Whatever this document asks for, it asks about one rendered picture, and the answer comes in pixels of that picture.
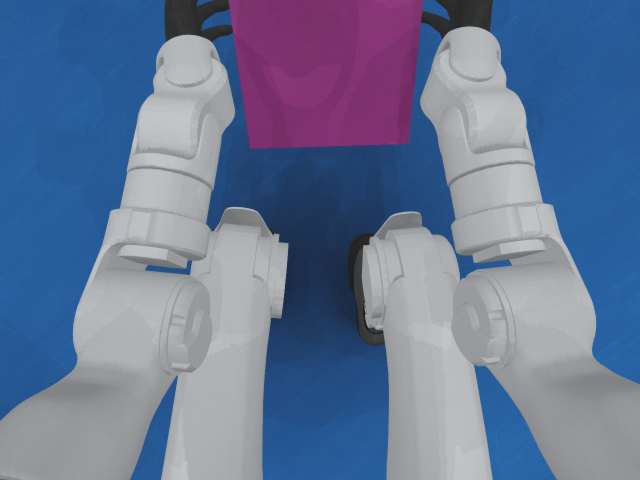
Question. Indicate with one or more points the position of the robot right foot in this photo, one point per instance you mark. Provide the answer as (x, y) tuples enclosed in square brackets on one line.
[(370, 335)]

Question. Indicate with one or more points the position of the robot right forearm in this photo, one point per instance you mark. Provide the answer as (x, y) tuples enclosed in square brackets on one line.
[(487, 156)]

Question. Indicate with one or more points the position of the left robot hand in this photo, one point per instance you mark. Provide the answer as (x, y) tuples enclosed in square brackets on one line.
[(184, 17)]

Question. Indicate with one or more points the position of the carton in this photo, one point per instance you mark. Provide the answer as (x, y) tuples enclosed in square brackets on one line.
[(323, 73)]

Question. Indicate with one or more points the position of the right robot upper arm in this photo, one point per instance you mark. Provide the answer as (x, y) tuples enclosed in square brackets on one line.
[(533, 327)]

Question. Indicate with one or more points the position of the right robot hand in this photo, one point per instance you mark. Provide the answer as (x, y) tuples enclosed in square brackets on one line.
[(462, 13)]

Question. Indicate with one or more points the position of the left robot thigh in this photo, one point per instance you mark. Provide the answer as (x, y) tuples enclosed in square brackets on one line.
[(216, 426)]

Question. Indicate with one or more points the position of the robot left forearm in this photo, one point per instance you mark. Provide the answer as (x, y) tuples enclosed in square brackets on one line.
[(172, 165)]

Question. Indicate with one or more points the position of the left robot upper arm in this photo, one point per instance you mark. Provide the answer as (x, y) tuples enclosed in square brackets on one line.
[(135, 332)]

